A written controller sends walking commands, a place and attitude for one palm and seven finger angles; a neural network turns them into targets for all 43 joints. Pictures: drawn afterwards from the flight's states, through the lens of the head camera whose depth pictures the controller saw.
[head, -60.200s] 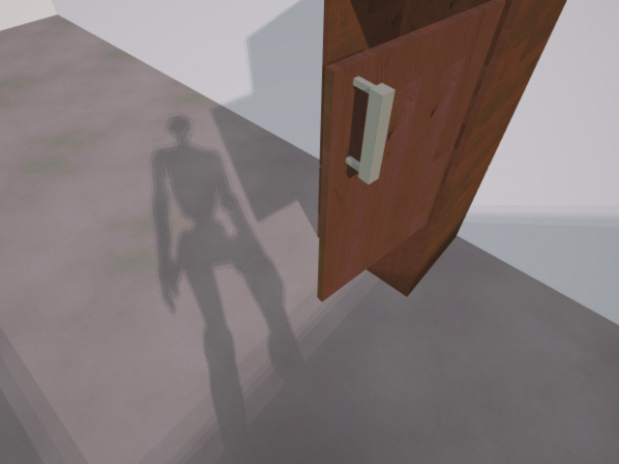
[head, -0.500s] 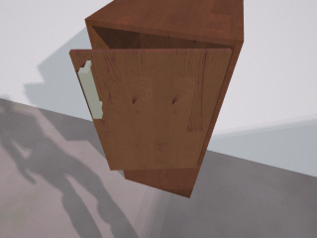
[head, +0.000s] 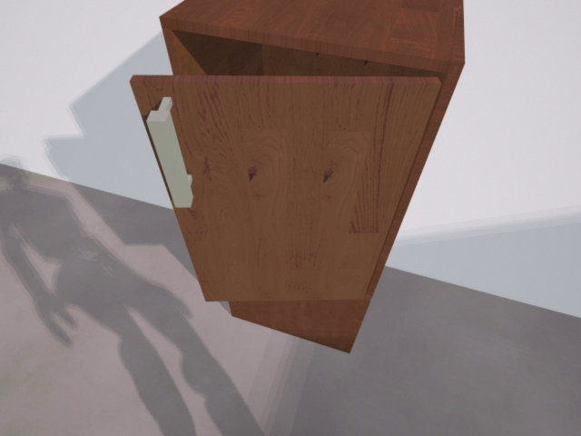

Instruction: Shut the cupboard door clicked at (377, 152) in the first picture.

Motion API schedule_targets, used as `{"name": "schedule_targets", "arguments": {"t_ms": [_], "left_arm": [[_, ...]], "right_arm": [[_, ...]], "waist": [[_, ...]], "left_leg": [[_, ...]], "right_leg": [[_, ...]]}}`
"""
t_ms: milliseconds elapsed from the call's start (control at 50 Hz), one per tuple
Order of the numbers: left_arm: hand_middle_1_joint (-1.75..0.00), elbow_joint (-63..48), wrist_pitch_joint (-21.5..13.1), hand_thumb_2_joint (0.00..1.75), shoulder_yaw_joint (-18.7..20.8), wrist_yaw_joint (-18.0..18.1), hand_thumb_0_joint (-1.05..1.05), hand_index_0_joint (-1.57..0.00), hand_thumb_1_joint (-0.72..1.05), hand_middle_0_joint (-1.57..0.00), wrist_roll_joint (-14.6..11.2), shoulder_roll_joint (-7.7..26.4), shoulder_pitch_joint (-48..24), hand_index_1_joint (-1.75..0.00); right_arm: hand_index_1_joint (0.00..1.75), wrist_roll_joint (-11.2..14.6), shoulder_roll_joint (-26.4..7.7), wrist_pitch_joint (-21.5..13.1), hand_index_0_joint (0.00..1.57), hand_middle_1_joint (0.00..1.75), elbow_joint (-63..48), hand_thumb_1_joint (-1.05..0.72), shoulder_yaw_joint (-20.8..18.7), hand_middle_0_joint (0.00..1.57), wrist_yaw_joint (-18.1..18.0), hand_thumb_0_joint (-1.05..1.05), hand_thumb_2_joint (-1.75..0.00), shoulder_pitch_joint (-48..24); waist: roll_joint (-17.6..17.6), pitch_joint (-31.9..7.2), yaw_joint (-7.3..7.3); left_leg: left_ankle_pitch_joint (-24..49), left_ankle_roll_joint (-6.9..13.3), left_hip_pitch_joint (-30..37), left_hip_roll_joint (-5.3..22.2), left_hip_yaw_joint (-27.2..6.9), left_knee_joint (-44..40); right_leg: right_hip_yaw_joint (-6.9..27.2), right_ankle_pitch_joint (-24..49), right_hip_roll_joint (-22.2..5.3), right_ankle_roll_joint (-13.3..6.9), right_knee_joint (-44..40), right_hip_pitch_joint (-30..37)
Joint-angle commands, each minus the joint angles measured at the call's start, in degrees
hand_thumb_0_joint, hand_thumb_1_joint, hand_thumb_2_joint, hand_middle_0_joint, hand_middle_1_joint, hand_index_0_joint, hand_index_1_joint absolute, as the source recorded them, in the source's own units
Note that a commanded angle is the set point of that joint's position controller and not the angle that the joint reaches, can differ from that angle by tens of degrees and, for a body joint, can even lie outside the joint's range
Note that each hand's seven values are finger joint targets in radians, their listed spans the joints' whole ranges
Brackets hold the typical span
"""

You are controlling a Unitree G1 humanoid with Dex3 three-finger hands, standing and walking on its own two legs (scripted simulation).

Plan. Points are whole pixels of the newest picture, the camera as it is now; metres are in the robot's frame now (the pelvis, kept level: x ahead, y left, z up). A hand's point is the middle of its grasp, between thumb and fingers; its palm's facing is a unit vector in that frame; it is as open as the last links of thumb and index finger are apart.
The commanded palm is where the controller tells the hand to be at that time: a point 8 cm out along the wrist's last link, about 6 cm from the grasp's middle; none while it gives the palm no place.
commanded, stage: look again from close up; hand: left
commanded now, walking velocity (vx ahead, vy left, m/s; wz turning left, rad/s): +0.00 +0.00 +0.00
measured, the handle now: (175, 154) +0.45 +0.19 +0.15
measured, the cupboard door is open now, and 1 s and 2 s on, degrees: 19 19 19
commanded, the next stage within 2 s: shuffle to correct the standing spot in 0.34 s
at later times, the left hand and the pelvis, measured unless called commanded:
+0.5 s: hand out of the picture -0.06 +0.23 -0.18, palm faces +0.02 -0.98 -0.20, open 7.4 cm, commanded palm none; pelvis -0.03 +0.05 +0.00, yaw +1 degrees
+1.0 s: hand out of the picture -0.03 +0.15 -0.20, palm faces +0.04 -1.00 -0.08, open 7.4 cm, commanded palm none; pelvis +0.02 +0.01 -0.01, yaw -1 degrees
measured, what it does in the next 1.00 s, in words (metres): stands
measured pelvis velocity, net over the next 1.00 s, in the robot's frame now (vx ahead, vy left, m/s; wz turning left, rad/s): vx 0.02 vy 0.01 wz -0.01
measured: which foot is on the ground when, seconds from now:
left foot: down 0.00-1.00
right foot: down 0.00-1.00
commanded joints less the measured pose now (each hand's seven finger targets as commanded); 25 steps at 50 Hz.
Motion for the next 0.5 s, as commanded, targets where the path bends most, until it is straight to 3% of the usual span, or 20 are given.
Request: {"name": "schedule_targets", "arguments": {"t_ms": [0,40,60,140,260,420,480], "left_arm": [[-0.30,-3.7,0.4,0.90,1.6,0.6,0.00,-0.20,0.90,-0.20,-0.1,7.8,4.2,-0.30],[-0.30,-4.1,1.2,0.90,1.4,0.2,0.00,-0.20,0.90,-0.20,0.0,8.0,3.5,-0.30],[-0.30,-4.3,1.5,0.90,1.2,0.1,0.00,-0.20,0.90,-0.20,0.1,8.1,3.3,-0.30],[-0.30,-5.4,2.2,0.90,1.0,-0.4,0.00,-0.20,0.90,-0.20,0.4,8.7,3.2,-0.30],[-0.30,-6.6,2.8,0.90,1.2,-0.8,0.00,-0.20,0.90,-0.20,0.6,9.1,4.5,-0.30],[-0.30,-6.3,2.4,0.90,1.2,-1.1,0.00,-0.20,0.90,-0.20,0.4,9.7,5.8,-0.30],[-0.30,-5.0,2.6,0.90,0.9,-1.4,0.00,-0.20,0.90,-0.20,0.5,8.4,7.1,-0.30]], "right_arm": [[0.30,0.0,-4.2,-1.2,0.20,0.30,-3.0,-0.90,-1.0,0.20,0.1,0.00,-0.90,4.4],[0.30,-0.1,-4.4,-0.7,0.20,0.30,-3.8,-0.90,-0.8,0.20,0.3,0.00,-0.90,2.4],[0.30,-0.1,-4.7,-0.5,0.20,0.30,-4.1,-0.90,-0.8,0.20,0.5,0.00,-0.90,1.7],[0.30,-0.5,-6.3,-0.1,0.20,0.30,-5.5,-0.90,-1.2,0.20,1.1,0.00,-0.90,1.4],[0.30,-0.8,-8.7,0.0,0.20,0.30,-7.0,-0.90,-1.9,0.20,1.3,0.00,-0.90,0.5],[0.30,-0.4,-9.0,-0.3,0.20,0.30,-6.1,-0.90,-1.8,0.20,1.5,0.00,-0.90,0.7],[0.30,-0.5,-8.2,0.1,0.20,0.30,-4.5,-0.90,-1.6,0.20,1.4,0.00,-0.90,2.1]], "waist": [[-4.3,-4.5,-0.14],[0.3,1.6,0.28],[0.8,3.9,0.43],[1.0,7.5,0.67],[2.4,3.6,1.52],[1.3,0.2,1.72],[1.3,-0.4,1.29]], "left_leg": [[15.5,2.0,3.7,2.8,-1.6,0.4],[10.6,1.9,1.0,2.5,-2.9,-2.1],[6.7,2.0,-0.7,2.3,-3.7,-3.6],[-10.0,2.4,-5.4,2.0,-7.0,-9.2],[-18.9,3.4,-7.6,3.7,-10.3,-14.6],[-15.6,3.5,-5.4,3.4,-10.3,-14.8],[-19.6,3.7,-3.6,4.6,-11.0,-15.6]], "right_leg": [[4.2,32.7,-8.1,-1.2,0.6,-2.1],[4.6,15.7,-7.0,-1.4,-2.0,-6.9],[4.8,8.6,-6.4,-1.4,-3.0,-8.6],[4.7,-5.9,-5.1,-1.3,-4.4,-11.7],[2.0,-4.9,-4.1,-0.6,-1.2,-8.5],[2.0,-2.3,-5.2,-0.7,-2.0,-7.3],[0.2,-5.4,-4.1,-0.5,-0.9,-8.0]]}}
